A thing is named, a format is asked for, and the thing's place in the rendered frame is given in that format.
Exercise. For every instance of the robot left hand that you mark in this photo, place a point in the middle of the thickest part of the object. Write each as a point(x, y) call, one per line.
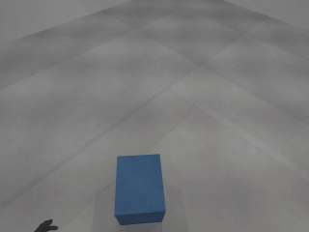
point(45, 226)

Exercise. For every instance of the carton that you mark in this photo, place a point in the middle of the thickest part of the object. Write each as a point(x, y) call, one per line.
point(139, 191)

